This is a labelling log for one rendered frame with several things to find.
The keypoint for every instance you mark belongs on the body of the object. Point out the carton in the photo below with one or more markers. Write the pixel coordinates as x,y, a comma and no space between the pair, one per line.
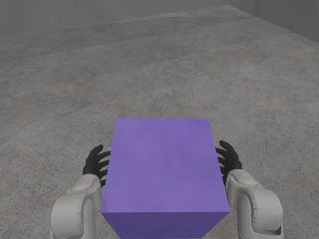
163,180

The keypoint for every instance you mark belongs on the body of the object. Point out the right robot forearm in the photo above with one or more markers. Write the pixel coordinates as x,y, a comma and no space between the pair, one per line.
259,210

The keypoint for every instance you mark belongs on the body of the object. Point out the right robot hand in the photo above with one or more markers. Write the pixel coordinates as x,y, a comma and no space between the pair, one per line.
231,160

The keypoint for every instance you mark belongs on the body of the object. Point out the left robot forearm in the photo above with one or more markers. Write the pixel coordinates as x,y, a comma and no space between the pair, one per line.
73,214

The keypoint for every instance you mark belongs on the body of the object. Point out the left robot hand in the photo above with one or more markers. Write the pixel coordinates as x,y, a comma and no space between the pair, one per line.
93,165

